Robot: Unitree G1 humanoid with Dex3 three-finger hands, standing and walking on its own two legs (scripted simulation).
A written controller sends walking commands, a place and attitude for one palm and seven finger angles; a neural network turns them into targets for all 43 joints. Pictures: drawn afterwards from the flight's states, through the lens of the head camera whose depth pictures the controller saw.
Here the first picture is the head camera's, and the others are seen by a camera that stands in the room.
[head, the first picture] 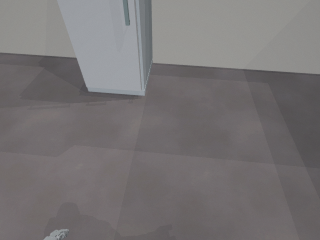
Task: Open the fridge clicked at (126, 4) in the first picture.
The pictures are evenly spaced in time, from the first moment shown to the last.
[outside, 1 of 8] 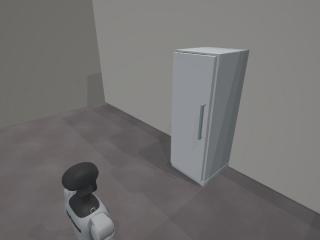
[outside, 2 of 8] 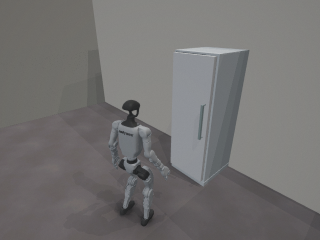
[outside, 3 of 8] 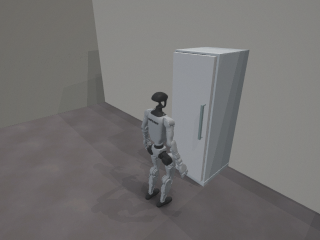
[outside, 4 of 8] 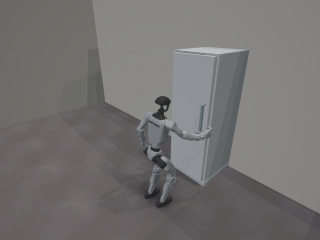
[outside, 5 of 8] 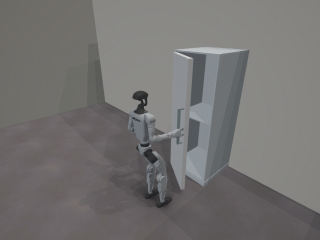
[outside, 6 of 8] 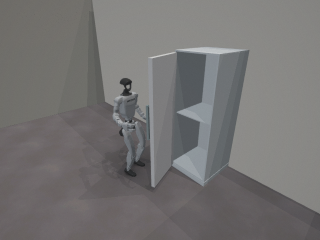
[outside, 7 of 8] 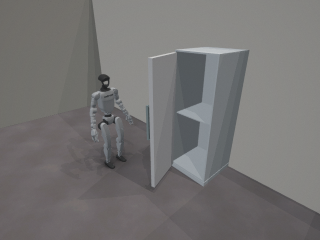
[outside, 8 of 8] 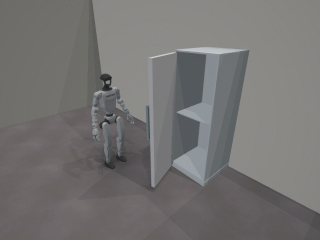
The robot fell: no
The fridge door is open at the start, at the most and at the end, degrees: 0 81 71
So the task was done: yes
